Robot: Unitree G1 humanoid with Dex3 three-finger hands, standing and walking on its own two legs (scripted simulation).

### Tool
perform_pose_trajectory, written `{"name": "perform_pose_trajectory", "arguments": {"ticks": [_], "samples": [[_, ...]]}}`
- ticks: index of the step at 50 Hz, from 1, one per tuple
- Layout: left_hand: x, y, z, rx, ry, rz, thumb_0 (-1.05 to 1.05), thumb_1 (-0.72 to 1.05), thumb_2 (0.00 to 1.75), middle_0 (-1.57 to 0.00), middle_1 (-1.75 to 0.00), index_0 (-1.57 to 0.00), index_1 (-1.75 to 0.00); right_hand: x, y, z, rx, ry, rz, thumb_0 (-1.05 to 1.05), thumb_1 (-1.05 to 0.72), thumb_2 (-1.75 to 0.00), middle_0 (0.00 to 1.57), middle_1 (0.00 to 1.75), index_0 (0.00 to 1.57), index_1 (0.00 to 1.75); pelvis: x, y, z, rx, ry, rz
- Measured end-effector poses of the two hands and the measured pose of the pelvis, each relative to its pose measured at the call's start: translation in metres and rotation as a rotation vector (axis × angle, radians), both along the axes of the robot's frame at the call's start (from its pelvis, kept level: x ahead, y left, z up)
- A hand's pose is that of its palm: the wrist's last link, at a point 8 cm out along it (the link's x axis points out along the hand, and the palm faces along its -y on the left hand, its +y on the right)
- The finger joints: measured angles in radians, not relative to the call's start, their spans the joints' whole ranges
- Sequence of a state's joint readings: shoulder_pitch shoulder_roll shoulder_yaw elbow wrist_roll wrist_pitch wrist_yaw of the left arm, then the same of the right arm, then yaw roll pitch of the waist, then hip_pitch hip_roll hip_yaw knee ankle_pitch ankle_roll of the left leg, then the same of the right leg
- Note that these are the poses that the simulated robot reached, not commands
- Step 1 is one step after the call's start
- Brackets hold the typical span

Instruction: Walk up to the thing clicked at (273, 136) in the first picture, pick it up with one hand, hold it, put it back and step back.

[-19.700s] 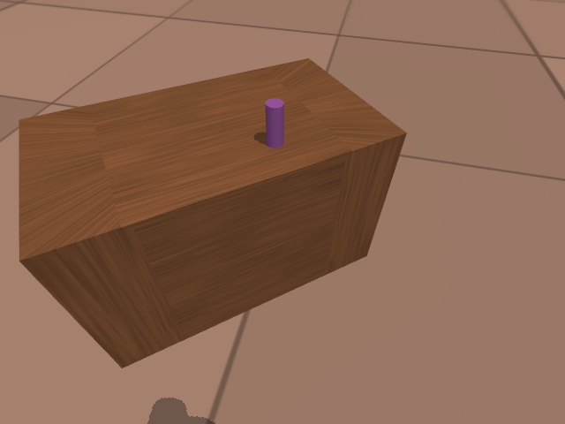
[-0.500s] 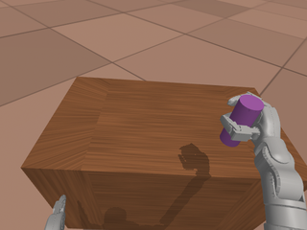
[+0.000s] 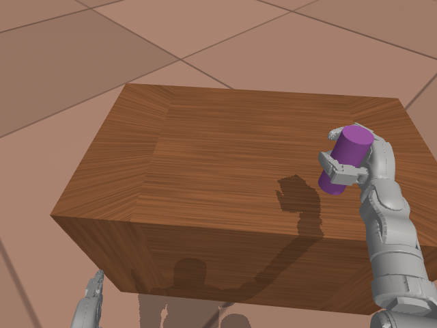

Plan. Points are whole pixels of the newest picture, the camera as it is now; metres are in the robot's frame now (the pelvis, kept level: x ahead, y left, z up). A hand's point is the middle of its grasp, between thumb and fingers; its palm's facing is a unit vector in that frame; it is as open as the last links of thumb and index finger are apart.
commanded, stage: crouch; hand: right
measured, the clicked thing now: (343, 162) +0.40 -0.19 +0.11
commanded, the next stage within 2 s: lower in 0.70 s
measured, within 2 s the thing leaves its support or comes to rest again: rests again in 1.90 s
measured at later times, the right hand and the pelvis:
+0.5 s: hand (333, 158) +0.45 -0.19 +0.07, palm faces +0.11 +0.99 +0.01, open 7.0 cm; pelvis +0.01 -0.01 -0.01, yaw +1 degrees
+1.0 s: hand (328, 162) +0.47 -0.20 +0.04, palm faces +0.12 +0.99 +0.02, open 7.0 cm; pelvis +0.00 -0.01 -0.04, yaw +1 degrees
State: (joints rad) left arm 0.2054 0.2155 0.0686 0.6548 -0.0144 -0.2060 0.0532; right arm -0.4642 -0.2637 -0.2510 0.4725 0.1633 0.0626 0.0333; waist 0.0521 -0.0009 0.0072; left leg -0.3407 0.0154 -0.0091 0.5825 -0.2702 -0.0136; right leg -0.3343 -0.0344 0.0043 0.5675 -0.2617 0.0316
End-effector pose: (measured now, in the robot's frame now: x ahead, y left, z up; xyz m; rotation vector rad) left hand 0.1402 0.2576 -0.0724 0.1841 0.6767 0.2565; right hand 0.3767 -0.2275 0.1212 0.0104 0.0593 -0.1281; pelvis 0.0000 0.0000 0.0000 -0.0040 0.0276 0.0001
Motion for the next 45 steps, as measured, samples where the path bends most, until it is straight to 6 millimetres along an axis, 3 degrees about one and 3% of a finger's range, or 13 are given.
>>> {"name": "perform_pose_trajectory", "arguments": {"ticks": [9,24,36,45], "samples": [[0.002,-0.010,0.000,-0.006,0.003,0.019,-0.01,-0.54,0.06,-0.06,-0.05,-0.05,-0.05,0.028,-0.005,-0.016,0.011,-0.005,-0.001,0.00,0.06,-1.15,0.91,1.12,0.91,1.10,0.007,-0.007,-0.003,0.005,0.046,0.012],[0.005,-0.007,0.005,0.042,0.008,0.030,-0.01,-0.53,0.05,-0.07,-0.05,-0.06,-0.05,0.043,-0.016,-0.046,0.005,0.000,0.014,0.00,0.06,-1.15,0.91,1.12,0.91,1.11,0.008,-0.012,-0.012,0.013,0.106,0.012],[-0.004,-0.015,-0.002,0.034,0.022,0.019,-0.01,-0.53,0.05,-0.07,-0.05,-0.06,-0.05,0.060,-0.016,-0.057,0.002,-0.014,0.015,0.00,0.06,-1.15,0.91,1.12,0.91,1.11,0.004,-0.014,-0.021,0.020,0.158,0.018],[-0.002,-0.009,0.008,0.070,-0.029,0.012,-0.01,-0.53,0.05,-0.07,-0.05,-0.06,-0.05,0.065,-0.019,-0.065,0.009,-0.017,0.007,0.00,0.05,-1.15,0.91,1.12,0.91,1.11,0.003,-0.014,-0.028,0.019,0.181,0.015]]}}
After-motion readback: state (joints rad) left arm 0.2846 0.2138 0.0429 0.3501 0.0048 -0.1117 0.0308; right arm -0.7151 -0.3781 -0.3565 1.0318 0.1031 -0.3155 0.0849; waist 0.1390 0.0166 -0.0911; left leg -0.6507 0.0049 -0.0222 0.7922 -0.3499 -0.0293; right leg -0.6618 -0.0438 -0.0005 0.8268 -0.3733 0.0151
